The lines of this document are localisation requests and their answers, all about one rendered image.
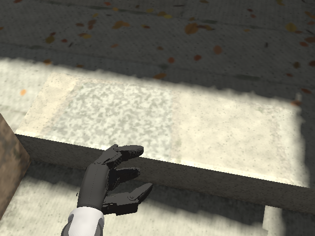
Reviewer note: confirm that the robot left forearm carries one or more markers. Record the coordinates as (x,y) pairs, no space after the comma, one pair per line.
(84,221)

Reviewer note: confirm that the robot left hand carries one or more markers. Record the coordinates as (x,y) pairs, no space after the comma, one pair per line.
(102,176)

